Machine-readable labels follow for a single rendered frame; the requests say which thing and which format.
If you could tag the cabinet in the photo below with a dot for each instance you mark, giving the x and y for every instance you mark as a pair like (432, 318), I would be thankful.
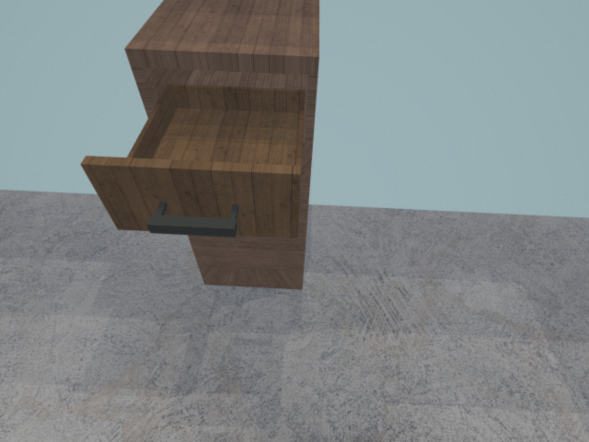
(237, 43)

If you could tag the drawer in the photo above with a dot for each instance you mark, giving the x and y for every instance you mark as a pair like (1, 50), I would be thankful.
(204, 148)

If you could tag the handle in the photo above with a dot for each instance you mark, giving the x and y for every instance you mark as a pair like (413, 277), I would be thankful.
(189, 225)

